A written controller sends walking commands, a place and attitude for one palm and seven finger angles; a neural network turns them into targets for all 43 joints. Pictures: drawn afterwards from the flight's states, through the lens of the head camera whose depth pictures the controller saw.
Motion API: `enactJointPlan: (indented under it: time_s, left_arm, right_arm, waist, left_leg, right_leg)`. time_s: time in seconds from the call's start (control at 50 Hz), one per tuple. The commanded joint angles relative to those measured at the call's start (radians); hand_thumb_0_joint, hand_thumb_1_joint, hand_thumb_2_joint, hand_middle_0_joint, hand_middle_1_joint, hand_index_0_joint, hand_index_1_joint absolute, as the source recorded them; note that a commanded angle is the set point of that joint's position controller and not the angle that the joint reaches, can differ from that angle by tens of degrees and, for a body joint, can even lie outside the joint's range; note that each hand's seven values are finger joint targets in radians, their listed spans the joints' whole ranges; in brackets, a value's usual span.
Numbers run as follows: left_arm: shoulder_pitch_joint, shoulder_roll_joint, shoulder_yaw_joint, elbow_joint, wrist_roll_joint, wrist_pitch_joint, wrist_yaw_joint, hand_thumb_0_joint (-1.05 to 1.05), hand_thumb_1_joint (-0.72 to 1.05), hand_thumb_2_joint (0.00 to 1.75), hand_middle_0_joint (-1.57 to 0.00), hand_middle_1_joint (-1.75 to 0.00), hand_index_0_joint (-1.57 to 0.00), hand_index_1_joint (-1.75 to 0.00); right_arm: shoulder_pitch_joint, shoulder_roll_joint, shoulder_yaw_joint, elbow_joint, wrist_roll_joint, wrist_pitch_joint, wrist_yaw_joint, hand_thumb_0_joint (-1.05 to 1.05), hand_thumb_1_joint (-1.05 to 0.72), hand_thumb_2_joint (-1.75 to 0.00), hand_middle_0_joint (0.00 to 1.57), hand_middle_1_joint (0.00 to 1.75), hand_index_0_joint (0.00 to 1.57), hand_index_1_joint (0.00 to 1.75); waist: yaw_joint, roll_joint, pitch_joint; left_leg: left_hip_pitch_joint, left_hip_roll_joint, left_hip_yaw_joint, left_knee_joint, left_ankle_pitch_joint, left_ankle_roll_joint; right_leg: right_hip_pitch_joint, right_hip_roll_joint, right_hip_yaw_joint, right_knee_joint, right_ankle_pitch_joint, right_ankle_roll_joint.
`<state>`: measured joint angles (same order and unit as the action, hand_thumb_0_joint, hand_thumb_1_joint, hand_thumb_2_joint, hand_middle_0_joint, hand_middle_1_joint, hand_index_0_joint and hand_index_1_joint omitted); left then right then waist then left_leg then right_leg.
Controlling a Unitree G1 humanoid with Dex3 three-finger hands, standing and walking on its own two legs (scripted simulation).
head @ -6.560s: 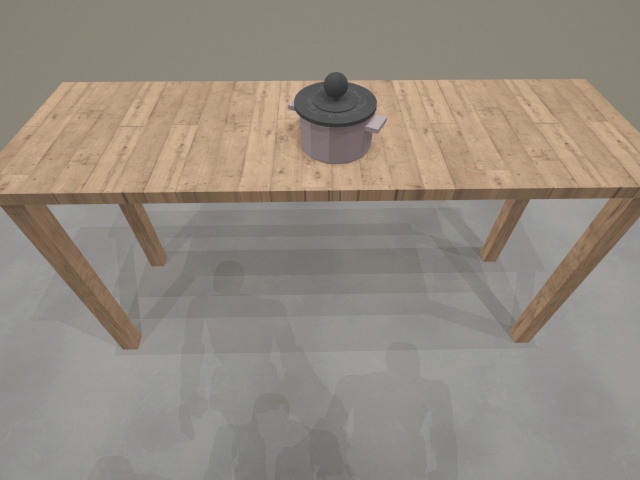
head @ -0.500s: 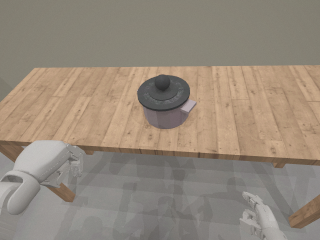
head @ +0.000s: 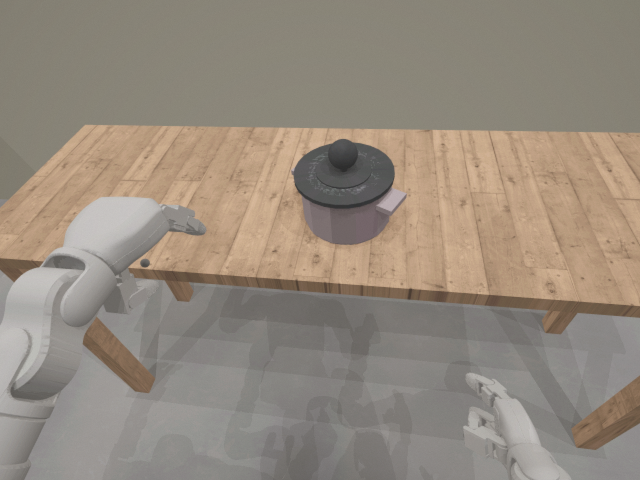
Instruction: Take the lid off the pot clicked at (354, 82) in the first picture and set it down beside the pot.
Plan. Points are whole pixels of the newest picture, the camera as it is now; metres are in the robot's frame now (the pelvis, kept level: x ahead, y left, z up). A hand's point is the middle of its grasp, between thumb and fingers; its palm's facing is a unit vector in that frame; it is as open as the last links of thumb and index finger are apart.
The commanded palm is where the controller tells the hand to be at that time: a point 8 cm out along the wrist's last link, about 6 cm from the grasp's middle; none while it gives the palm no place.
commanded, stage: reach forward and open the fingers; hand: left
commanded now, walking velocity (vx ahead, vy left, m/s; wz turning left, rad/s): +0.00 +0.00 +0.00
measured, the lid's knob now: (342, 154) +0.57 +0.05 +0.10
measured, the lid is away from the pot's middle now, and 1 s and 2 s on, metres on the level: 0.00 0.00 0.00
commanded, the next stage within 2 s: move the open hand above the knob in 0.14 s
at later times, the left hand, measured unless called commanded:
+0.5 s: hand (175, 223) +0.33 +0.22 +0.17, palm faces -0.16 -0.02 -0.99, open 10.4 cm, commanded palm +0.32 +0.21 +0.25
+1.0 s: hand (251, 178) +0.41 +0.15 +0.18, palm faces -0.21 -0.04 -0.98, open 10.4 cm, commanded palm +0.40 +0.15 +0.25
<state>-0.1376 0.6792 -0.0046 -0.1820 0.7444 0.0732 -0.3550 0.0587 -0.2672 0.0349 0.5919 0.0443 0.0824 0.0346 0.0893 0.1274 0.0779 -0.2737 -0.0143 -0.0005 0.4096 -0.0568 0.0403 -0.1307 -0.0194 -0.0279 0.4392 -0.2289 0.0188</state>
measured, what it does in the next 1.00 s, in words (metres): stands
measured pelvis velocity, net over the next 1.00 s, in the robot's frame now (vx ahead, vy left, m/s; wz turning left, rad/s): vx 0.02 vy -0.01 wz -0.01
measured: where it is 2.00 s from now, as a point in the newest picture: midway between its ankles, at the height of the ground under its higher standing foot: outside the picture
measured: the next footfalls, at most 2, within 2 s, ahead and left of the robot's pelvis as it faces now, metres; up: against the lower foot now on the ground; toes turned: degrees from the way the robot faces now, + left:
none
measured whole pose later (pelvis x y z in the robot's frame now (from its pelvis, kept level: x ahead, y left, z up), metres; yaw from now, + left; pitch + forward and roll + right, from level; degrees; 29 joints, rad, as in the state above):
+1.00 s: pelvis +0.02 -0.01 +0.00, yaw -1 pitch -2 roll +0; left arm -0.71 0.52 -0.26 0.27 0.81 0.25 -0.47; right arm 0.12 -0.30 0.02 0.63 0.06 0.07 0.05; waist 0.03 0.12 0.05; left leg -0.29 -0.02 0.00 0.42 -0.09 0.03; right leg -0.17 -0.02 -0.01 0.48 -0.27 0.01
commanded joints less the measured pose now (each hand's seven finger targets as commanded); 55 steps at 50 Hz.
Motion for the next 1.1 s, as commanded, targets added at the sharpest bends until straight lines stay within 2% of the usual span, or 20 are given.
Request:
enactJointPlan:
  time_s: [0.0,0.02,0.1,0.12,0.18,0.2,0.22,0.26,0.3,0.32,0.38,0.42,0.46,0.54,0.68,0.86,0.94,0.98,1.02,1.08]
  left_arm:
    - [-0.358,0.243,0.166,-0.094,-0.007,0.018,0.017,0.0,-0.37,1.49,-0.81,-0.08,-0.81,-0.08]
    - [-0.349,0.223,0.158,-0.097,-0.002,0.024,0.011,0.0,-0.37,1.49,-0.81,-0.08,-0.81,-0.08]
    - [-0.443,0.271,0.167,-0.133,-0.002,0.018,-0.015,0.0,-0.37,1.51,-0.82,-0.08,-0.82,-0.08]
    - [-0.441,0.259,0.165,-0.124,0.003,0.024,-0.016,0.0,-0.37,1.51,-0.82,-0.08,-0.82,-0.08]
    - [-0.499,0.29,0.181,-0.016,0.005,0.028,-0.031,0.0,-0.38,1.52,-0.82,-0.08,-0.82,-0.08]
    - [-0.532,0.299,0.18,-0.054,0.002,0.022,-0.035,0.0,-0.38,1.52,-0.82,-0.08,-0.82,-0.08]
    - [-0.514,0.29,0.183,-0.064,0.005,0.024,-0.036,0.0,-0.38,1.52,-0.82,-0.08,-0.82,-0.08]
    - [-0.575,0.197,0.081,0.013,-0.007,0.034,-0.059,0.0,-0.38,1.52,-0.82,-0.08,-0.82,-0.08]
    - [-0.577,0.201,0.075,0.026,-0.003,0.041,-0.067,0.0,-0.38,1.52,-0.82,-0.08,-0.82,-0.08]
    - [-0.574,0.193,0.075,0.029,0.003,0.045,-0.068,0.0,-0.38,1.52,-0.82,-0.08,-0.82,-0.08]
    - [-0.722,0.209,0.049,0.078,0.022,0.049,-0.072,0.0,-0.38,1.52,-0.82,-0.08,-0.82,-0.08]
    - [-0.804,0.244,0.071,0.015,0.039,0.049,-0.063,0.0,-0.38,1.52,-0.82,-0.08,-0.82,-0.08]
    - [-0.835,0.206,0.034,0.084,0.041,0.061,-0.065,0.0,-0.38,1.52,-0.82,-0.08,-0.82,-0.08]
    - [-0.797,0.155,0.01,0.203,0.054,0.091,-0.071,0.0,-0.38,1.52,-0.82,-0.08,-0.82,-0.08]
    - [-0.918,0.157,-0.015,0.224,0.068,0.12,-0.066,0.0,-0.38,1.52,-0.82,-0.08,-0.82,-0.08]
    - [-1.017,0.059,-0.105,0.275,0.079,0.161,-0.073,0.0,-0.38,1.52,-0.82,-0.08,-0.82,-0.08]
    - [-1.069,0.063,-0.098,0.258,0.083,0.172,-0.069,0.0,-0.38,1.52,-0.82,-0.08,-0.82,-0.08]
    - [-1.045,0.049,-0.1,0.334,0.087,0.194,-0.066,0.0,-0.38,1.52,-0.82,-0.08,-0.82,-0.08]
    - [-1.062,0.051,-0.091,0.336,0.093,0.203,-0.063,0.0,-0.38,1.52,-0.82,-0.08,-0.82,-0.08]
    - [-1.101,-0.012,-0.15,0.303,0.091,0.213,-0.063,0.0,-0.38,1.52,-0.82,-0.08,-0.82,-0.08]
  right_arm:
    - [-0.174,-0.116,-0.043,-0.168,0.008,-0.048,-0.014,0.0,-0.9,-0.9,0.2,0.3,0.2,0.3]
    - [-0.181,-0.111,-0.045,-0.181,0.015,-0.058,-0.012,0.0,-0.9,-0.9,0.2,0.3,0.2,0.3]
    - [-0.18,-0.115,-0.04,-0.176,0.006,-0.065,-0.019,0.0,-0.9,-0.9,0.2,0.3,0.2,0.3]
    - [-0.179,-0.112,-0.043,-0.185,0.012,-0.075,-0.018,0.0,-0.9,-0.9,0.2,0.3,0.2,0.3]
    - [-0.154,-0.123,-0.043,-0.162,0.007,-0.069,-0.027,0.0,-0.9,-0.9,0.2,0.3,0.2,0.3]
    - [-0.162,-0.123,-0.041,-0.168,0.009,-0.073,-0.025,0.0,-0.9,-0.9,0.2,0.3,0.2,0.3]
    - [-0.163,-0.118,-0.046,-0.18,0.013,-0.085,-0.022,0.0,-0.9,-0.9,0.2,0.3,0.2,0.3]
    - [-0.152,-0.117,-0.042,-0.166,0.015,-0.084,-0.024,0.0,-0.9,-0.9,0.2,0.3,0.2,0.3]
    - [-0.145,-0.127,-0.048,-0.165,0.013,-0.086,-0.025,0.0,-0.9,-0.9,0.2,0.3,0.2,0.3]
    - [-0.145,-0.124,-0.049,-0.171,0.022,-0.094,-0.021,0.0,-0.9,-0.9,0.2,0.3,0.2,0.3]
    - [-0.139,-0.131,-0.047,-0.148,0.013,-0.092,-0.028,0.0,-0.9,-0.9,0.2,0.3,0.2,0.3]
    - [-0.147,-0.125,-0.05,-0.159,0.016,-0.104,-0.024,0.0,-0.9,-0.9,0.2,0.3,0.2,0.3]
    - [-0.136,-0.122,-0.047,-0.142,0.012,-0.102,-0.021,0.0,-0.9,-0.9,0.2,0.3,0.2,0.3]
    - [-0.114,-0.13,-0.054,-0.129,0.011,-0.087,-0.007,0.0,-0.9,-0.9,0.2,0.3,0.2,0.3]
    - [-0.126,-0.131,-0.05,-0.137,0.011,-0.07,-0.002,0.0,-0.9,-0.9,0.2,0.3,0.2,0.3]
    - [-0.101,-0.13,-0.054,-0.129,0.018,-0.06,0.01,0.0,-0.9,-0.9,0.2,0.3,0.2,0.3]
    - [-0.092,-0.132,-0.055,-0.127,0.016,-0.057,0.016,0.0,-0.9,-0.9,0.2,0.3,0.2,0.3]
    - [-0.083,-0.135,-0.055,-0.112,0.016,-0.043,0.02,0.0,-0.9,-0.9,0.2,0.3,0.2,0.3]
    - [-0.072,-0.136,-0.06,-0.114,0.02,-0.037,0.026,0.0,-0.9,-0.9,0.2,0.3,0.2,0.3]
    - [-0.098,-0.127,-0.054,-0.125,0.018,-0.03,0.033,0.0,-0.9,-0.9,0.2,0.3,0.2,0.3]
  waist:
    - [-0.01,-0.047,-0.236]
    - [-0.021,-0.036,-0.231]
    - [-0.008,-0.022,-0.28]
    - [-0.025,-0.005,-0.265]
    - [-0.01,-0.065,-0.235]
    - [-0.007,-0.042,-0.261]
    - [-0.017,-0.015,-0.275]
    - [-0.031,-0.056,-0.239]
    - [-0.025,-0.064,-0.249]
    - [-0.038,-0.077,-0.255]
    - [-0.04,-0.071,-0.245]
    - [-0.037,-0.019,-0.329]
    - [-0.035,-0.023,-0.323]
    - [-0.034,-0.105,-0.29]
    - [-0.037,-0.089,-0.318]
    - [-0.06,-0.11,-0.365]
    - [-0.062,-0.106,-0.409]
    - [-0.06,-0.132,-0.366]
    - [-0.064,-0.157,-0.39]
    - [-0.063,-0.108,-0.42]
  left_leg:
    - [0.199,-0.023,-0.041,-0.094,-0.23,-0.001]
    - [0.197,-0.02,-0.042,-0.094,-0.242,0.0]
    - [0.221,-0.03,-0.037,-0.087,-0.218,0.0]
    - [0.214,-0.026,-0.043,-0.087,-0.235,0.0]
    - [0.193,-0.031,-0.04,-0.096,-0.252,0.0]
    - [0.204,-0.033,-0.038,-0.091,-0.239,0.0]
    - [0.209,-0.031,-0.038,-0.083,-0.232,0.001]
    - [0.21,-0.036,-0.038,-0.094,-0.255,0.0]
    - [0.207,-0.039,-0.034,-0.09,-0.261,0.003]
    - [0.205,-0.035,-0.035,-0.083,-0.264,0.002]
    - [0.21,-0.041,-0.034,-0.089,-0.269,0.002]
    - [0.245,-0.04,-0.044,-0.079,-0.246,0.002]
    - [0.246,-0.04,-0.043,-0.086,-0.227,-0.001]
    - [0.211,-0.043,-0.027,-0.085,-0.212,0.004]
    - [0.216,-0.045,-0.01,-0.061,-0.168,0.007]
    - [0.252,-0.053,-0.001,-0.031,-0.067,0.015]
    - [0.275,-0.057,0.0,-0.012,0.002,0.018]
    - [0.249,-0.054,0.002,-0.014,0.014,0.015]
    - [0.253,-0.052,0.007,-0.004,0.026,0.018]
    - [0.273,-0.062,0.009,0.006,0.069,0.019]
  right_leg:
    - [-0.122,0.082,-0.016,-0.102,-0.11,-0.043]
    - [-0.131,0.089,-0.016,-0.099,-0.111,-0.048]
    - [-0.11,0.079,-0.013,-0.093,-0.104,-0.045]
    - [-0.125,0.087,-0.014,-0.091,-0.109,-0.049]
    - [-0.134,0.082,-0.018,-0.101,-0.136,-0.044]
    - [-0.126,0.08,-0.014,-0.095,-0.133,-0.045]
    - [-0.126,0.085,-0.012,-0.088,-0.121,-0.049]
    - [-0.15,0.082,-0.023,-0.095,-0.13,-0.041]
    - [-0.15,0.08,-0.017,-0.096,-0.136,-0.041]
    - [-0.152,0.088,-0.02,-0.091,-0.133,-0.043]
    - [-0.162,0.083,-0.02,-0.097,-0.148,-0.041]
    - [-0.133,0.088,-0.012,-0.075,-0.123,-0.05]
    - [-0.132,0.083,-0.015,-0.075,-0.113,-0.05]
    - [-0.138,0.083,-0.018,-0.089,-0.103,-0.052]
    - [-0.13,0.077,-0.01,-0.08,-0.088,-0.05]
    - [-0.121,0.08,-0.012,-0.067,0.016,-0.05]
    - [-0.102,0.081,-0.011,-0.055,0.099,-0.053]
    - [-0.115,0.082,-0.016,-0.052,0.116,-0.052]
    - [-0.101,0.081,-0.014,-0.05,0.133,-0.053]
    - [-0.099,0.078,-0.012,-0.033,0.178,-0.055]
